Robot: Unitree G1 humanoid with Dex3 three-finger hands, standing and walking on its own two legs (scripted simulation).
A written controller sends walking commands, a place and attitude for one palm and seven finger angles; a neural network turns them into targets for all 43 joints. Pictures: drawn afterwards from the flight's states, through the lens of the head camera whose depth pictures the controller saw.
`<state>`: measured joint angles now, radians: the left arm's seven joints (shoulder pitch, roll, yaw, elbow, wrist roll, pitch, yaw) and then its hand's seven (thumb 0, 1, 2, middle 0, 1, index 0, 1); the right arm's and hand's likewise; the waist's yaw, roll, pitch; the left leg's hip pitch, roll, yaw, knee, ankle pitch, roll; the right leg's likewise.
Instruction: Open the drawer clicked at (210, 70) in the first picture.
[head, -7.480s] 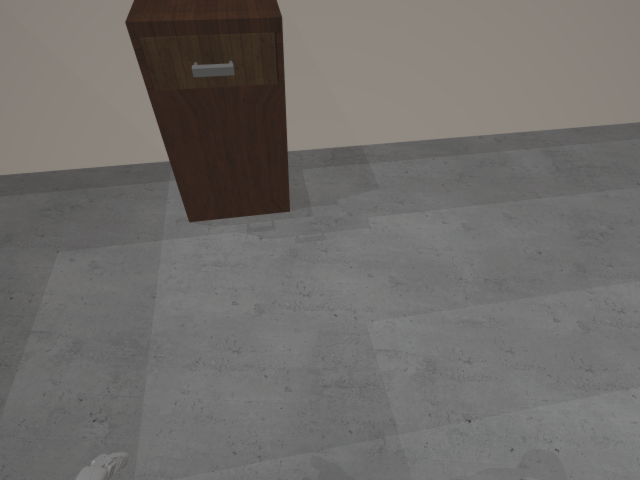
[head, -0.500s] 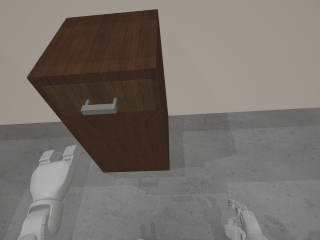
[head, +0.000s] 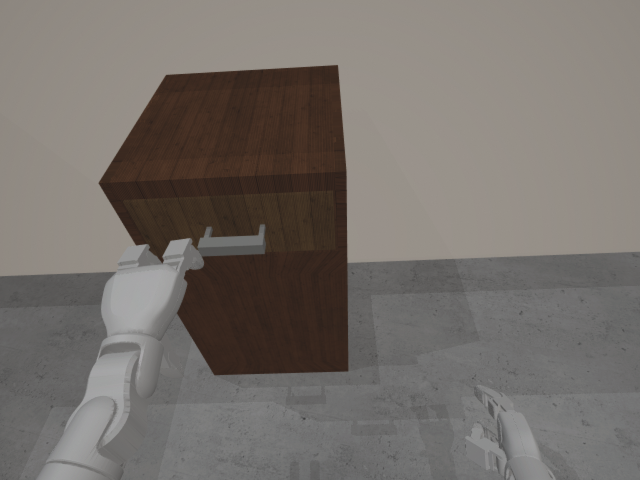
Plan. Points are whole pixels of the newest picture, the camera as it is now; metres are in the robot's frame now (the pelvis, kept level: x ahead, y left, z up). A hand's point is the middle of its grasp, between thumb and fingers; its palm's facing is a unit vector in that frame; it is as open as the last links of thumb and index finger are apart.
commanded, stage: raise the hand with hooked fingers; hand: left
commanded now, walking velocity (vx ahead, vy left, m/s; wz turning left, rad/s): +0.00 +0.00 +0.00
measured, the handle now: (234, 237) +0.55 +0.25 -0.07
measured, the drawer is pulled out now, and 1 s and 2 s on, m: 0.00 0.00 0.00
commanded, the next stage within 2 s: move the hooked fingers above the handle in 0.56 s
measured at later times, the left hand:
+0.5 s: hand (156, 297) +0.30 +0.25 +0.08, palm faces +0.07 -0.08 -0.99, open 13.9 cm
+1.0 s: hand (179, 282) +0.34 +0.24 +0.06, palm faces +0.00 -0.04 -1.00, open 13.9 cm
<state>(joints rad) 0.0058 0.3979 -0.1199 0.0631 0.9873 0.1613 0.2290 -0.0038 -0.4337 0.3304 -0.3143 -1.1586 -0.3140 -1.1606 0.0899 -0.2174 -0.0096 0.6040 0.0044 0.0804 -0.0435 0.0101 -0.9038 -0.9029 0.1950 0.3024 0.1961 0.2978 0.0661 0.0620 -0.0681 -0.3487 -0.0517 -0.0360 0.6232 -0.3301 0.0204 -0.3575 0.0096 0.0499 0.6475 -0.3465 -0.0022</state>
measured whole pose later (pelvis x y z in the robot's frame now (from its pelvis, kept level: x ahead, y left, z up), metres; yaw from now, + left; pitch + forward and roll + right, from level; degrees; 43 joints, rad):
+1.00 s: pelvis +0.00 -0.02 +0.00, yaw +2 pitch +5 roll +0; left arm -0.26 0.46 -0.07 0.36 0.98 0.02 0.15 0.00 -0.49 0.30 -0.32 -1.20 -0.32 -1.20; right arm 0.14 -0.25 -0.02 0.64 0.02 0.08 -0.07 0.01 -0.90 -0.90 0.20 0.30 0.20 0.30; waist 0.06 0.06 -0.04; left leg -0.37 -0.02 -0.08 0.57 -0.30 -0.01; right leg -0.36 0.03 0.01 0.59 -0.32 -0.04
